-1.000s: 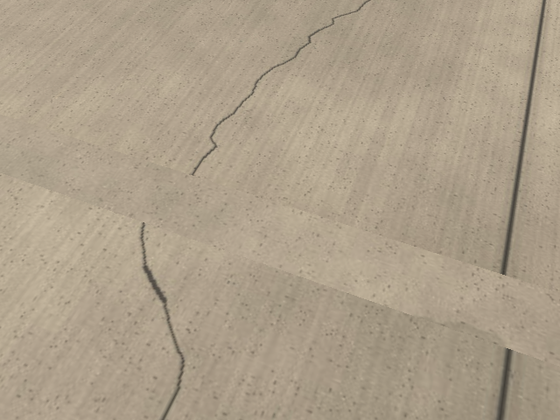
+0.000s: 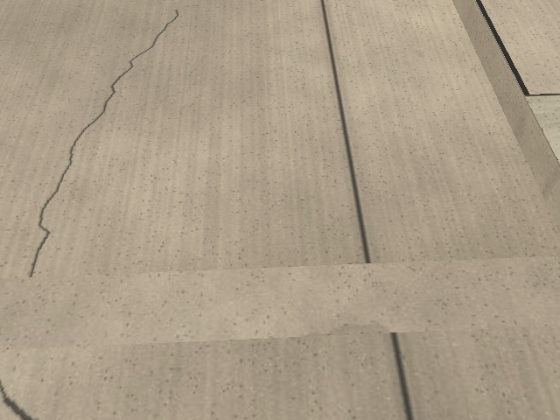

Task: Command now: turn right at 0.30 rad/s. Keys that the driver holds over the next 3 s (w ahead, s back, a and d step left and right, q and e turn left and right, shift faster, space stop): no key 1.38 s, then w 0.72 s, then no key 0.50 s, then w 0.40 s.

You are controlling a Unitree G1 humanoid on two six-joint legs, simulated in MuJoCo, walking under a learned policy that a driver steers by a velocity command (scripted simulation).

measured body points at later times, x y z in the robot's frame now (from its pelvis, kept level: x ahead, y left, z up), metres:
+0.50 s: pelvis +0.00 -0.02 +0.00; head +0.01 -0.03 +0.45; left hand +0.12 +0.24 -0.12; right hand +0.09 -0.29 -0.13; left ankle +0.01 +0.13 -0.74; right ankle -0.02 -0.14 -0.74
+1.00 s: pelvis +0.00 -0.03 +0.00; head +0.01 -0.03 +0.45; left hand +0.08 +0.23 -0.14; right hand +0.05 -0.30 -0.15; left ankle +0.01 +0.13 -0.74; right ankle -0.03 -0.14 -0.74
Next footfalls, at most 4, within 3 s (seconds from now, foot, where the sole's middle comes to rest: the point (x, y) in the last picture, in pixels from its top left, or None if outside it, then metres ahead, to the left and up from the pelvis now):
0.32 right None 0.01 -0.14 -0.77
2.08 right None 0.42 -0.14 -0.77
2.46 left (265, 390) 0.53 0.08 -0.77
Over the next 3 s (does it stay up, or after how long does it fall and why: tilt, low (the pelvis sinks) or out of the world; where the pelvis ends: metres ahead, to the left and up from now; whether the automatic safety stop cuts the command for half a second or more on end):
stays up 0.55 -0.02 0.01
